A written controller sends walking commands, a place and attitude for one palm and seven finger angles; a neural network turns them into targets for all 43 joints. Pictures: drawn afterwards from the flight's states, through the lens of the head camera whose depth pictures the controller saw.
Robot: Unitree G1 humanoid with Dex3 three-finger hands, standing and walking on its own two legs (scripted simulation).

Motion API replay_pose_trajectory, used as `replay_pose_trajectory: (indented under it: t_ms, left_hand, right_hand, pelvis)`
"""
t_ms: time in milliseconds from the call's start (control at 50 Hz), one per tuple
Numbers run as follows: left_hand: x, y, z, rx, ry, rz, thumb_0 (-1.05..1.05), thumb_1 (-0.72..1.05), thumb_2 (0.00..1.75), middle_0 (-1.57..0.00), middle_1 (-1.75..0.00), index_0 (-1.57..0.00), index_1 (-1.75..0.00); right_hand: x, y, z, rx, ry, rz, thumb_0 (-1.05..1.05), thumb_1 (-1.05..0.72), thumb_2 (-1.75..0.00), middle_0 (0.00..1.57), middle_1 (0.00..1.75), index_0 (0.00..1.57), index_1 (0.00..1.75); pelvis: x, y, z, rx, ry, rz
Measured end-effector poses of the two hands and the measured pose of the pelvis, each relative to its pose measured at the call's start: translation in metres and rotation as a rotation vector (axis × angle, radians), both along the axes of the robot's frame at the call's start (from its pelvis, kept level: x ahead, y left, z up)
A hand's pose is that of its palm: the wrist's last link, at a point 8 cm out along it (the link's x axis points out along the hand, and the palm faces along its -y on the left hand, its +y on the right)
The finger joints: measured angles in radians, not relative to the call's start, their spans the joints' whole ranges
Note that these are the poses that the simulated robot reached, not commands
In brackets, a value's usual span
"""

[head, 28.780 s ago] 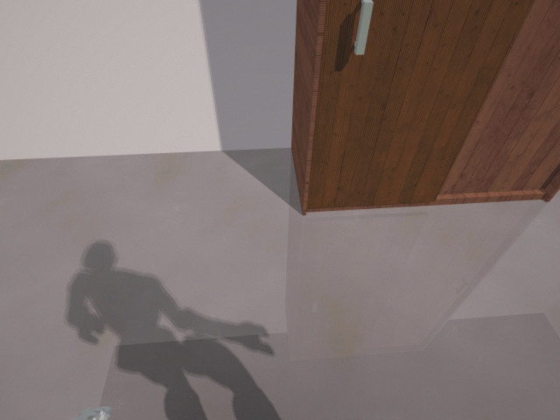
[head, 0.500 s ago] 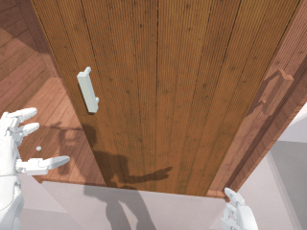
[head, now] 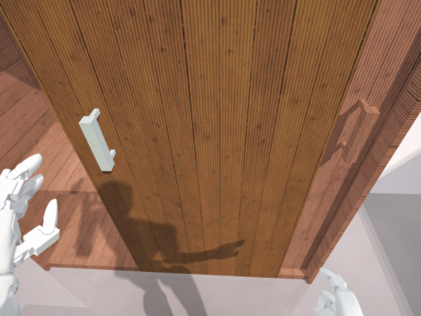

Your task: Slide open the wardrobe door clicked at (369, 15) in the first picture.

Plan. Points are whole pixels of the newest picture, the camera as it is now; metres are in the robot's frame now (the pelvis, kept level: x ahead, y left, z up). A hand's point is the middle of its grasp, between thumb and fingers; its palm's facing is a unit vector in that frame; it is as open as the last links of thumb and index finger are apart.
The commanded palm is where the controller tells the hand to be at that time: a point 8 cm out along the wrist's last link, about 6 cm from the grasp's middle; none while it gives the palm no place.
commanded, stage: draw the hand back to the body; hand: left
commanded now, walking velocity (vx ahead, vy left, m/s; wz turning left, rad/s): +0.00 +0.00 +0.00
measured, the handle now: (101, 139) +0.44 +0.32 +0.10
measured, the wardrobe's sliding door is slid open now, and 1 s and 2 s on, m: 0.47 0.47 0.47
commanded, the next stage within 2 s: step back with the hand held close in 0.30 s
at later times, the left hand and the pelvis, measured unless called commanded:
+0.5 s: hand (70, 216) +0.21 +0.24 +0.16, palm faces +0.43 -0.79 -0.44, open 7.4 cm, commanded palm +0.15 +0.28 +0.17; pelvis +0.02 -0.02 +0.00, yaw +1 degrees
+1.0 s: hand (7, 242) +0.16 +0.31 +0.15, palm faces +0.37 -0.79 -0.49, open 7.4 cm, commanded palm +0.09 +0.35 +0.17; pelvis -0.05 +0.05 -0.01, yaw +0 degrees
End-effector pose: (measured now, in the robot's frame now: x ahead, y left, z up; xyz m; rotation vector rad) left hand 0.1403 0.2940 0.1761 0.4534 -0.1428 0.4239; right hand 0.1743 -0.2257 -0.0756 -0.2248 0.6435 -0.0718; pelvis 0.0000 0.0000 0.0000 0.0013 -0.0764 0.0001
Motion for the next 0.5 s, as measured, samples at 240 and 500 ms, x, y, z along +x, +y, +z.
replay_pose_trajectory:
  t_ms: [240,500]
  left_hand:
    - [0.008,-0.013,-0.004,-0.012,0.036,0.031,0.02,0.87,0.89,-0.21,-0.31,-0.21,-0.31]
    - [0.024,-0.016,-0.001,0.03,0.04,0.02,0.02,0.89,0.89,-0.21,-0.3,-0.21,-0.3]
  right_hand:
    - [0.025,-0.005,-0.001,0.02,0.003,0.028,0.02,-0.9,-0.9,0.2,0.3,0.2,0.3]
    - [0.031,-0.02,-0.006,0.003,0.055,0.005,0.02,-0.9,-0.9,0.2,0.3,0.2,0.3]
  pelvis:
    - [0.011,-0.017,0.0,0.012,0.012,0.007]
    - [0.018,-0.024,-0.001,0.005,0.04,0.009]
